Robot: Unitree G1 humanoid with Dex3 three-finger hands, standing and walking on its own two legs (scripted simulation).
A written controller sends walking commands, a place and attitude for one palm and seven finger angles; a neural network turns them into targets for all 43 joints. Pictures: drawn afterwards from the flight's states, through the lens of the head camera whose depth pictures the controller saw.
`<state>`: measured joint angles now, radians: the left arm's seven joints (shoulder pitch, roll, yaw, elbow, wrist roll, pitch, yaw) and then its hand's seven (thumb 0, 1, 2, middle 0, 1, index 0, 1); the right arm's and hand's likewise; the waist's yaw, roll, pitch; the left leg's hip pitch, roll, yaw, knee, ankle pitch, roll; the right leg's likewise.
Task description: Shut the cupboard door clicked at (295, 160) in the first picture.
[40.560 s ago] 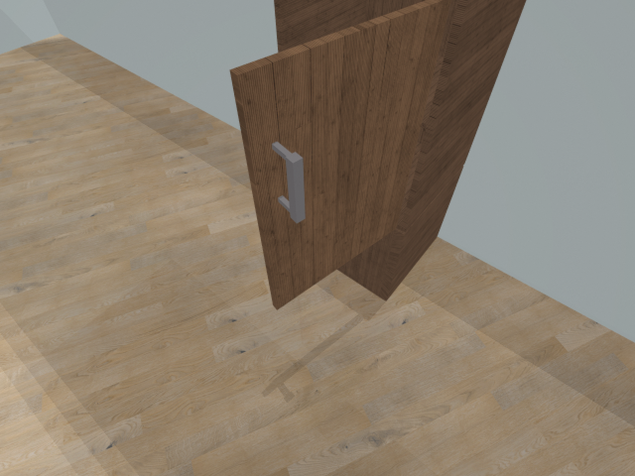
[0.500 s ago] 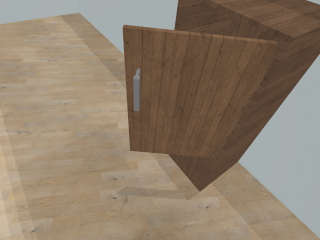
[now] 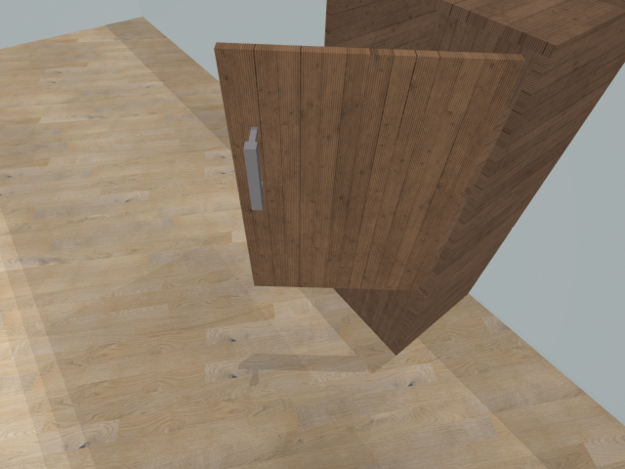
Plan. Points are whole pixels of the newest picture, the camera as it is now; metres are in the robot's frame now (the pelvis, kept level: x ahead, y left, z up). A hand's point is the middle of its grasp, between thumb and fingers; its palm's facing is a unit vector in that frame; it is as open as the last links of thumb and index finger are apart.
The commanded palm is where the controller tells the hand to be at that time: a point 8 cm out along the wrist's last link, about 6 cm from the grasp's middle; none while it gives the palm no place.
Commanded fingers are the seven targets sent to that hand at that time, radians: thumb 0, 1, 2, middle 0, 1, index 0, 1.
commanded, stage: look again from close up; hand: left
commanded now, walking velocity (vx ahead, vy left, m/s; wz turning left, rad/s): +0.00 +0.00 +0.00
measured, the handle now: (255, 170) +0.54 +0.13 +0.06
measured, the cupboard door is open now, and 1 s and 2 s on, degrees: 51 51 51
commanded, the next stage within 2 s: shuffle to correct the standing spot in 0.48 s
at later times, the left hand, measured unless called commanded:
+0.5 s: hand out of the picture +0.04 +0.15 -0.17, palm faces +0.01 -0.97 -0.23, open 7.3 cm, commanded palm none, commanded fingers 0.00 0.90 0.90 -0.20 -0.30 -0.20 -0.30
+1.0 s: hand out of the picture +0.03 +0.14 -0.19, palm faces +0.00 -0.98 -0.19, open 7.4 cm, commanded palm none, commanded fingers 0.00 0.90 0.90 -0.20 -0.30 -0.20 -0.30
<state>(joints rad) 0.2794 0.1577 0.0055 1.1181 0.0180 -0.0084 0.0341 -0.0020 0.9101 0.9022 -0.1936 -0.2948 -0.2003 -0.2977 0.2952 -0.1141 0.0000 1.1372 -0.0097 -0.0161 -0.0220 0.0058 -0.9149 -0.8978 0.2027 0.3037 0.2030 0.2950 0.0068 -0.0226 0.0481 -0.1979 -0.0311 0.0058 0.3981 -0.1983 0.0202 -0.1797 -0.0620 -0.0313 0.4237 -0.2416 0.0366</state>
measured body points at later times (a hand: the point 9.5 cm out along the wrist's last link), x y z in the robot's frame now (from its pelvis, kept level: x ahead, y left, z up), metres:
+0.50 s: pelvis +0.01 -0.03 -0.01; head +0.01 -0.04 +0.44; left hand +0.03 +0.20 -0.16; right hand +0.05 -0.27 -0.16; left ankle +0.01 +0.11 -0.74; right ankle -0.01 -0.14 -0.74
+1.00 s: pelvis +0.05 -0.05 -0.02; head +0.08 -0.04 +0.43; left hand +0.03 +0.19 -0.18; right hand +0.01 -0.26 -0.18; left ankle +0.01 +0.10 -0.74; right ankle +0.01 -0.13 -0.74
